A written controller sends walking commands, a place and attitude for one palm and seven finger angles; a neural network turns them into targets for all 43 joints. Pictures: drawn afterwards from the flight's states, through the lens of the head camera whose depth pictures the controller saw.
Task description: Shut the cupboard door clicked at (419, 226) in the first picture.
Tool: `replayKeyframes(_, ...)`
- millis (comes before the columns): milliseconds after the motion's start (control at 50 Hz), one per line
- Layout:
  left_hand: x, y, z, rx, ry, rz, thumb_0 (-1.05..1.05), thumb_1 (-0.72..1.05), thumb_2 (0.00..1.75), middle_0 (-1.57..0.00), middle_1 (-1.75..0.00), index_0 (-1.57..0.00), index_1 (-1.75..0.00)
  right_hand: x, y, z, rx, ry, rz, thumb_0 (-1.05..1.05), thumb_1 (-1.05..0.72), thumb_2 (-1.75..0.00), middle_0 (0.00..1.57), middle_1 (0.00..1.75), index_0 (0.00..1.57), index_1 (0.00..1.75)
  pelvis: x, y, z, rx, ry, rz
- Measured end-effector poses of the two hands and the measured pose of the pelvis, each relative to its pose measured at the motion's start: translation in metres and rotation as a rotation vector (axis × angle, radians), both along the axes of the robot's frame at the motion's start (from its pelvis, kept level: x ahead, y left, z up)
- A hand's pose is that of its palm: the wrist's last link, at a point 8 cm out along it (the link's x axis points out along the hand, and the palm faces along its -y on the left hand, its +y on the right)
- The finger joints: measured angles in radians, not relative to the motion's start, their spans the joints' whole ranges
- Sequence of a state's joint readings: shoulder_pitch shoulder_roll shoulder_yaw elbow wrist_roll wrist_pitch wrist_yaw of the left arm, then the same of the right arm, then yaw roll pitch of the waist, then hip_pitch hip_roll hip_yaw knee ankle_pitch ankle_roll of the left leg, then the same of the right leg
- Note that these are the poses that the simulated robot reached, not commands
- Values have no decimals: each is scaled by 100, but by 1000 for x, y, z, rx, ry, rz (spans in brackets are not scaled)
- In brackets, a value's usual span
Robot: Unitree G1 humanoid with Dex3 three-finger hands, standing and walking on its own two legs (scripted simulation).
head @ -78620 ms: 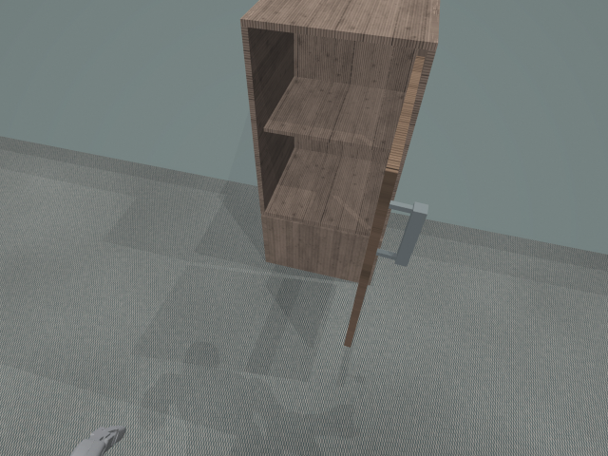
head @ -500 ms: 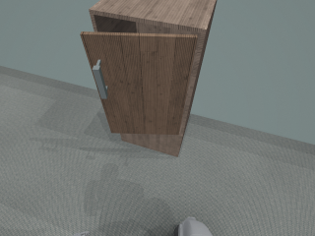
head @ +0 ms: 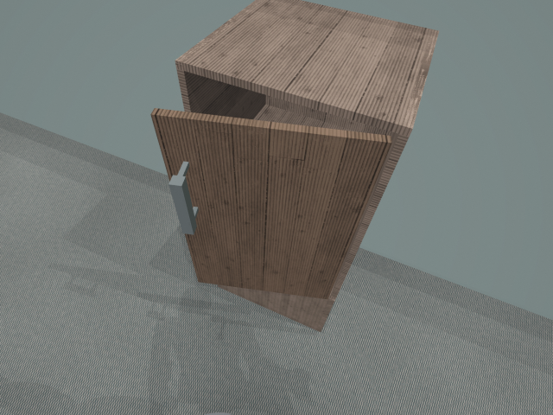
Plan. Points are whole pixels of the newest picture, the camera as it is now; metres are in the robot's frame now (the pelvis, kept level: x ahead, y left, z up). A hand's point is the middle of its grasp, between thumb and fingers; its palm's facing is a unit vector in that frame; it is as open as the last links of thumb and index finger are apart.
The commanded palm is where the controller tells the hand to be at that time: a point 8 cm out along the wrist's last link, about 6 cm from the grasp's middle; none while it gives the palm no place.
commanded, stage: come to a stop and stand still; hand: left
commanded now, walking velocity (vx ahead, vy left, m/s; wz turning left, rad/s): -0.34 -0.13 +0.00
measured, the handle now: (187, 199) +0.48 +0.22 -0.03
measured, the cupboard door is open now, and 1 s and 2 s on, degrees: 17 17 17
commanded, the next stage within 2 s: look again from close up in 1.14 s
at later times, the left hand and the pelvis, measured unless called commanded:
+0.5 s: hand out of the picture +0.02 +0.17 -0.17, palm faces +0.00 -0.96 -0.30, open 7.4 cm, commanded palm none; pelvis -0.03 -0.04 -0.01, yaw -3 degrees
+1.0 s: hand out of the picture -0.02 +0.15 -0.18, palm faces +0.04 -0.98 -0.18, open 7.4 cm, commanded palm none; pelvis -0.03 -0.02 +0.00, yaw -2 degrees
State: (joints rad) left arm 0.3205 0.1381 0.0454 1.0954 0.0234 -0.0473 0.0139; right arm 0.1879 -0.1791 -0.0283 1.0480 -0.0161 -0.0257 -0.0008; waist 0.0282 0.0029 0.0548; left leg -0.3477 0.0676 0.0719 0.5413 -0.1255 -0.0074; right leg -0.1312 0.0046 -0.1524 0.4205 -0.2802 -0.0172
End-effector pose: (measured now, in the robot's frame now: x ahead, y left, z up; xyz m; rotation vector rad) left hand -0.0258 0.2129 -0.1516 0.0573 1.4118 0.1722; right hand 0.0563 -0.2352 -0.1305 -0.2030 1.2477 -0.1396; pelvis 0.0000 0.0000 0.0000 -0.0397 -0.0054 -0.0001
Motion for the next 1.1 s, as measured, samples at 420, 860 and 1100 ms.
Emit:
replayKeyframes(420, 57, 29, 20, 154, -124, -98, 0, 91, 90, -20, -30, -19, -30, -21, -32, -9, -11, -6, -78, 0, -91, -89, 20, 30, 21, 30, -26, -23, -3, 21, -15, -45)
replayKeyframes(860, -4, -13, 6, 58, -15, -22, 0, 91, 90, -21, -30, -20, -30, -106, -25, -7, 15, 203, -72, 1, -91, -89, 19, 30, 20, 30, -31, -31, 2, 46, 9, -16)
replayKeyframes(1100, 2, -18, 7, 35, 0, -69, 0, 91, 90, -20, -30, -19, -30, -91, -8, -8, 34, 136, -93, 2, -94, -89, 20, 30, 21, 30, -28, -24, 5, 42, -23, -35)
